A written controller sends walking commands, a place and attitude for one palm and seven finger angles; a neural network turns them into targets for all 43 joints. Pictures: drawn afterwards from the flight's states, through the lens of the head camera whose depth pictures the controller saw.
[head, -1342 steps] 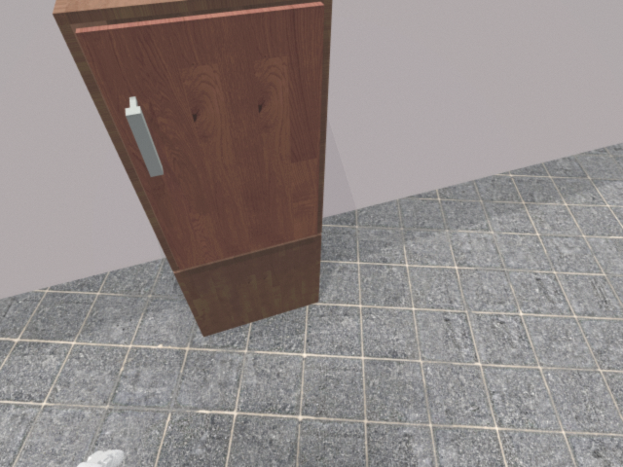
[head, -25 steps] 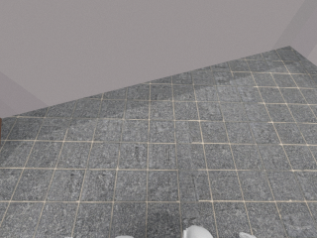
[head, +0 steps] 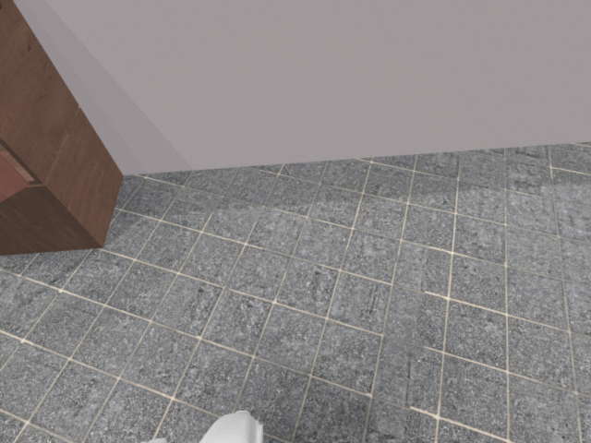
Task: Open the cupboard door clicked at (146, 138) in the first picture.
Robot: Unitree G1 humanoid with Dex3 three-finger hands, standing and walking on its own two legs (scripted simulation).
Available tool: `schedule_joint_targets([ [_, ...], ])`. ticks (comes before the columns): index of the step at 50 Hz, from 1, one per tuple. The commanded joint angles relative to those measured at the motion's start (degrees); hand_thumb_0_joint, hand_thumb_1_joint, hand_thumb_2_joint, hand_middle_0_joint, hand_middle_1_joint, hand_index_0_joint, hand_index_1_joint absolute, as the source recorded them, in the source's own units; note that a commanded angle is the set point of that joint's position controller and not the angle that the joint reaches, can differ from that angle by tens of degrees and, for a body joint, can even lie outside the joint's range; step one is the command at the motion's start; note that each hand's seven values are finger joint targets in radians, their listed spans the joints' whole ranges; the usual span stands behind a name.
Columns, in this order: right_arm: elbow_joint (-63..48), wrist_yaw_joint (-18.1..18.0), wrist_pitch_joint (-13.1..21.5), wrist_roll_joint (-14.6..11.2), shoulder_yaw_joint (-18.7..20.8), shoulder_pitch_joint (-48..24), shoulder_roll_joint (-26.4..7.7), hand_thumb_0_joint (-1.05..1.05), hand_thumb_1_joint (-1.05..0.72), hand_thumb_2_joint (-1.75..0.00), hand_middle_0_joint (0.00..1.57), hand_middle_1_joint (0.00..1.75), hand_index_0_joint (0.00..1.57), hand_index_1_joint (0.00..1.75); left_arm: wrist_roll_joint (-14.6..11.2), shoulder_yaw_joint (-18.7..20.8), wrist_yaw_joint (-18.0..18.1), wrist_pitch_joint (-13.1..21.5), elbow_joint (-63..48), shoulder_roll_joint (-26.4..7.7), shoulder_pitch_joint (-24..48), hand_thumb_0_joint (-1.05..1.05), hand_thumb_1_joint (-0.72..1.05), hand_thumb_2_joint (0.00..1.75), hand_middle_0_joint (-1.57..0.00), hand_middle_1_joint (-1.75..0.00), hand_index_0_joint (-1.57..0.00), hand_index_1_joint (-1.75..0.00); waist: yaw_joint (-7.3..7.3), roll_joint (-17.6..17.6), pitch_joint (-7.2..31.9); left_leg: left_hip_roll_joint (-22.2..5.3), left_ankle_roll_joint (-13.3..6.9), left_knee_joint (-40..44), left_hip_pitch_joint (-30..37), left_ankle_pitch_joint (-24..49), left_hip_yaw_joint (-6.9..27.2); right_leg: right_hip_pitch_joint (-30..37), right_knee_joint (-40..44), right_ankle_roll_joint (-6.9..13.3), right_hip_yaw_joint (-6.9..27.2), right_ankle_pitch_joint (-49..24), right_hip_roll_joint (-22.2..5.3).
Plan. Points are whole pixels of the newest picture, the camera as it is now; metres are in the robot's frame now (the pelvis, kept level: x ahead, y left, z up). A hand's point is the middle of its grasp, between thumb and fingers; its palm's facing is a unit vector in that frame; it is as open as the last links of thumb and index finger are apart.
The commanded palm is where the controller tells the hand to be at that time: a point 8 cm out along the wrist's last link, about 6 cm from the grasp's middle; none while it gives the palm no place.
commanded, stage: turn to face it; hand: left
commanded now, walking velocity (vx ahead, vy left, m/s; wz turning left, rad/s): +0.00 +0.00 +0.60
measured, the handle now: out of the picture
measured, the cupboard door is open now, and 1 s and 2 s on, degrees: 44 44 44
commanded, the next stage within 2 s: take the last steps up to it in 1.42 s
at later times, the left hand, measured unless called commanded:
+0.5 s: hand out of the picture +0.08 +0.22 -0.16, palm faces +0.29 -0.91 -0.29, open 7.4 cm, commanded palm none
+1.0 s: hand out of the picture -0.07 +0.19 -0.19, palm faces +0.61 -0.75 -0.25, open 7.4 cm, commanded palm none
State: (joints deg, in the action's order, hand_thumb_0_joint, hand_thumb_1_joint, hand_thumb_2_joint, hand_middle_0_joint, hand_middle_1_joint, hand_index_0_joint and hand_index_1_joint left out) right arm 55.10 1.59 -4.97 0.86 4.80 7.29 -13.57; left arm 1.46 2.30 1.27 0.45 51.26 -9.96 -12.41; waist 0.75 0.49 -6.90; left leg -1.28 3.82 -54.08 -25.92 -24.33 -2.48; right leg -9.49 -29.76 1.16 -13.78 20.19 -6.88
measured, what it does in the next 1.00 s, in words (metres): steps on the spot, turning left: left foot, then right foot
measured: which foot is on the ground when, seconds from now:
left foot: up 0.00-0.12, down 0.14-0.50, up 0.52-0.88, down 0.90-1.00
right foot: down 0.00-0.12, up 0.14-0.48, down 0.50-0.90, up 0.92-1.00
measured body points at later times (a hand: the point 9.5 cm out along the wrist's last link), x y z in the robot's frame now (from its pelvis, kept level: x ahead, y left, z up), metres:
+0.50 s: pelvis +0.02 -0.01 -0.01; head +0.08 -0.02 +0.43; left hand +0.06 +0.27 -0.14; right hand +0.17 -0.23 -0.17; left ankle +0.01 +0.13 -0.74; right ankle +0.05 -0.12 -0.74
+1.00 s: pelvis +0.03 +0.00 -0.02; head +0.06 +0.05 +0.43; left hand -0.10 +0.23 -0.17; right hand +0.29 -0.13 -0.14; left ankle -0.01 +0.08 -0.74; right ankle +0.06 -0.14 -0.68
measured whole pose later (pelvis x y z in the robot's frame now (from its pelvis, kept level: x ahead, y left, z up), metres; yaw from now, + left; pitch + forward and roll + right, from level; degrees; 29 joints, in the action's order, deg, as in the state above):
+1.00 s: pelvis +0.03 +0.00 -0.02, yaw +36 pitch +1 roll +0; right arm 51.6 0.7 -1.4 1.1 3.4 5.0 -12.4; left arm 1.2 4.3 1.0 -3.3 54.7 -14.7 -13.8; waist -1.1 3.2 -6.0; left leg 1.0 -3.3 -36.3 -18.7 -18.2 -4.5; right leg -23.0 -61.2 -3.9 -6.4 31.1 -7.8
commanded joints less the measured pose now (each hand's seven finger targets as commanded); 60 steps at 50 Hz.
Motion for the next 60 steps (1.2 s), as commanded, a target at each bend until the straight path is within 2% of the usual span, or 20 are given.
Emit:
schedule_joint_targets([
  [1, -6.8, 0.3, 2.2, -0.3, -0.5, -5.9, -1.7, 0.0, -0.9, -0.9, 0.2, 0.3, 0.2, 0.3, 0.3, 4.1, 0.8, 0.4, -1.8, -13.1, -5.7, 0.0, 0.9, 0.9, -0.2, -0.3, -0.2, -0.3, -3.54, 11.4, 7.6, 0.4, -1.5, 10.1, -0.6, -1.6, -3.6, 9.8, 3.2, 4.9, 7.3, -44.8, -15.2],
  [4, -6.2, 0.0, 2.9, 0.0, 0.1, -0.1, -3.7, 0.0, -0.9, -0.9, 0.2, 0.3, 0.2, 0.3, -0.2, 4.5, 0.3, 0.3, -2.0, -13.9, -3.5, 0.0, 0.9, 0.9, -0.2, -0.3, -0.2, -0.3, 0.25, 9.0, 10.3, 2.2, -3.0, 23.5, 11.3, 7.6, -5.5, 4.9, -5.9, 1.6, 2.5, -41.4, -14.1],
  [5, -5.0, -0.1, 3.4, 0.4, 1.0, 4.4, -6.8, 0.0, -0.9, -0.9, 0.2, 0.3, 0.2, 0.3, -0.6, 4.3, -0.1, 0.2, -2.6, -13.3, -2.9, 0.0, 0.9, 0.9, -0.2, -0.3, -0.2, -0.3, 2.97, 2.4, 13.3, -1.2, -5.1, 28.4, 22.8, 19.9, -1.6, -3.0, -16.0, -1.2, 1.0, -34.0, -12.4],
  [6, -4.7, -0.5, 3.8, 0.9, 2.8, 8.9, -13.9, 0.0, -0.9, -0.9, 0.2, 0.3, 0.2, 0.3, -1.1, 3.4, -0.7, -0.1, -5.2, -9.1, -1.7, 0.0, 0.9, 0.9, -0.2, -0.3, -0.2, -0.3, 5.37, -16.0, 15.7, -18.5, -14.4, 30.0, 32.9, 43.2, 22.3, -21.5, -30.8, -5.7, 0.6, 7.0, -2.9],
  [7, -3.7, -0.9, 3.3, 0.3, 3.1, 12.2, -16.5, 0.0, -0.9, -0.9, 0.2, 0.3, 0.2, 0.3, -0.5, 2.6, -0.2, -0.8, -7.6, -8.9, 2.4, 0.0, 0.9, 0.9, -0.2, -0.3, -0.2, -0.3, 6.33, -13.7, 16.3, -24.5, -19.6, 30.9, 30.3, 49.1, 26.1, -24.7, -37.3, -5.1, 8.2, 19.8, -0.7],
  [10, -6.2, -2.4, 3.6, 0.6, 1.9, 3.9, -12.2, 0.0, -0.9, -0.9, 0.2, 0.3, 0.2, 0.3, -0.5, 3.1, 0.0, -1.7, -5.6, -8.8, 5.0, 0.0, 0.9, 0.9, -0.2, -0.3, -0.2, -0.3, 2.82, -12.3, 9.2, -17.2, -16.2, 33.8, 17.3, 32.3, 20.3, -24.7, -39.0, -5.7, 14.2, 10.4, -1.3],
  [13, -7.1, -2.3, 4.2, 0.7, 1.2, 0.5, -10.6, 0.0, -0.9, -0.9, 0.2, 0.3, 0.2, 0.3, -0.2, 3.1, -0.9, -2.1, -3.6, -8.2, 1.4, 0.0, 0.9, 0.9, -0.2, -0.3, -0.2, -0.3, -0.24, -8.2, 8.3, -11.7, -12.8, 34.5, 14.3, 28.4, 14.5, -20.5, -33.9, -5.8, 13.0, 4.2, 0.4],
  [22, -7.9, -1.9, 3.2, 0.5, 2.3, -0.8, -10.7, 0.0, -0.9, -0.9, 0.2, 0.3, 0.2, 0.3, -0.7, 3.0, -0.6, -0.9, -4.8, -7.5, -1.4, 0.0, 0.9, 0.9, -0.2, -0.3, -0.2, -0.3, -1.84, -9.2, 10.6, -8.0, -11.1, 28.1, 8.3, 26.4, 19.2, -3.3, -4.0, -5.0, 10.1, -2.0, 6.3],
  [23, -8.2, -1.7, 3.3, 0.1, 2.2, -1.4, -9.8, 0.0, -0.9, -0.9, 0.2, 0.3, 0.2, 0.3, -0.6, 3.4, -0.3, -0.3, -4.5, -9.1, -4.0, 0.0, 0.9, 0.9, -0.2, -0.3, -0.2, -0.3, -3.37, -6.2, 11.5, -5.6, -8.8, 24.7, 4.8, 23.2, 18.0, 3.4, 4.3, -4.6, 11.3, -7.2, 4.7],
  [24, -8.7, -1.4, 3.4, -0.4, 1.8, -0.2, -6.3, 0.0, -0.9, -0.9, 0.2, 0.3, 0.2, 0.3, 0.2, 4.4, 0.3, 0.4, -4.2, -13.2, -6.2, 0.0, 0.9, 0.9, -0.2, -0.3, -0.2, -0.3, -4.22, 5.9, 13.5, 0.4, -5.0, 14.4, -4.7, 9.9, 12.0, 12.9, 11.4, -1.5, 22.4, -9.8, -7.0],
  [25, -10.0, -1.1, 3.5, -0.4, 1.5, -1.2, -4.2, 0.0, -0.9, -0.9, 0.2, 0.3, 0.2, 0.3, 0.6, 4.7, 0.5, 0.3, -4.3, -17.4, -6.3, 0.0, 0.9, 0.9, -0.2, -0.3, -0.2, -0.3, -4.92, 17.3, 11.5, 6.7, -1.7, -1.1, -10.4, -11.5, 4.0, 10.8, 13.4, 5.6, 34.8, -19.0, -21.4],
  [27, -7.8, -1.2, 2.4, 0.2, 2.0, -1.1, -5.8, 0.0, -0.9, -0.9, 0.2, 0.3, 0.2, 0.3, -0.3, 3.5, 0.9, 0.5, -4.7, -13.2, -2.0, 0.0, 0.9, 0.9, -0.2, -0.3, -0.2, -0.3, -2.09, 13.8, 8.3, 1.8, -1.6, -17.6, -10.2, -7.2, 7.5, 3.6, 11.3, 7.6, 29.2, -24.7, -18.2],
  [30, -5.8, -0.1, 1.6, 0.1, 1.0, 0.1, -3.6, 0.0, -0.9, -0.9, 0.2, 0.3, 0.2, 0.3, -0.2, 2.5, 1.0, 0.5, -6.0, -9.6, 2.2, 0.0, 0.9, 0.9, -0.2, -0.3, -0.2, -0.3, 0.28, 9.3, 7.2, 0.0, -0.3, -17.3, -8.1, 0.9, 4.0, 2.2, 9.0, 4.5, 13.9, -30.0, -12.0],
  [39, -6.6, 0.4, 2.1, -0.3, -0.4, -5.5, -1.3, 0.0, -0.9, -0.9, 0.2, 0.3, 0.2, 0.3, 0.3, 3.9, 0.7, 0.4, -2.1, -12.7, -5.8, 0.0, 0.9, 0.9, -0.2, -0.3, -0.2, -0.3, -3.74, 11.5, 7.8, 0.4, -1.1, 8.0, -1.7, -2.1, -3.2, 9.7, 4.4, 4.7, 7.3, -42.3, -14.8],
  [43, -6.1, 0.1, 3.0, 0.0, -0.1, -0.5, -3.1, 0.0, -0.9, -0.9, 0.2, 0.3, 0.2, 0.3, 0.0, 4.4, 0.2, 0.3, -1.7, -13.6, -4.3, 0.0, 0.9, 0.9, -0.2, -0.3, -0.2, -0.3, -0.41, 9.6, 10.3, 2.0, -3.0, 23.2, 10.9, 6.5, -5.2, 4.7, -4.4, 1.6, 3.2, -40.3, -14.2],
  [44, -5.0, 0.0, 3.5, 0.3, 0.7, 4.7, -6.3, 0.0, -0.9, -0.9, 0.2, 0.3, 0.2, 0.3, -0.6, 4.3, -0.1, 0.2, -2.4, -13.2, -2.9, 0.0, 0.9, 0.9, -0.2, -0.3, -0.2, -0.3, 2.81, 3.6, 13.9, -1.3, -4.8, 29.5, 21.8, 18.3, -1.8, -2.0, -14.2, -1.0, 1.2, -33.4, -12.8],
  [45, -4.5, -0.5, 3.9, 0.8, 2.7, 8.8, -13.7, 0.0, -0.9, -0.9, 0.2, 0.3, 0.2, 0.3, -1.1, 3.5, -0.7, -0.1, -5.0, -8.9, -1.6, 0.0, 0.9, 0.9, -0.2, -0.3, -0.2, -0.3, 5.05, -15.9, 15.4, -18.3, -13.5, 31.1, 32.1, 41.6, 22.1, -21.1, -28.9, -5.7, 0.5, 7.1, -3.1],
  [46, -3.3, -0.9, 3.3, 0.3, 2.8, 12.2, -16.4, 0.0, -0.9, -0.9, 0.2, 0.3, 0.2, 0.3, -0.5, 2.5, -0.2, -1.0, -7.2, -8.4, 1.9, 0.0, 0.9, 0.9, -0.2, -0.3, -0.2, -0.3, 5.93, -15.1, 15.8, -24.3, -18.6, 31.7, 29.5, 48.9, 24.8, -24.3, -35.4, -5.1, 8.2, 19.7, -1.0],
  [52, -5.8, -2.7, 4.6, 0.4, 0.4, 2.0, -9.1, 0.0, -0.9, -0.9, 0.2, 0.3, 0.2, 0.3, -0.2, 3.0, -0.7, -2.3, -1.6, -7.9, -0.1, 0.0, 0.9, 0.9, -0.2, -0.3, -0.2, -0.3, -0.42, -7.3, 8.7, -12.3, -13.0, 35.1, 17.0, 35.1, 12.2, -21.8, -36.7, -5.9, 13.5, 2.3, -0.2],
  [60, -4.5, -2.4, 4.2, 0.8, 0.7, 4.3, -8.7, 0.0, -0.9, -0.9, 0.2, 0.3, 0.2, 0.3, -0.4, 2.2, -0.6, -2.0, -2.8, -6.1, 2.4, 0.0, 0.9, 0.9, -0.2, -0.3, -0.2, -0.3, 0.61, -9.3, 9.6, -11.0, -13.7, 34.1, 17.1, 30.8, 14.8, -15.9, -20.3, -5.7, 11.5, 4.3, 3.3],
])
